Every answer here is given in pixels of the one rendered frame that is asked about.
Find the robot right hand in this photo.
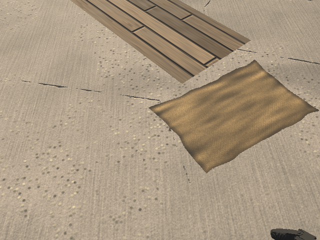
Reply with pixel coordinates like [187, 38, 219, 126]
[270, 228, 317, 240]

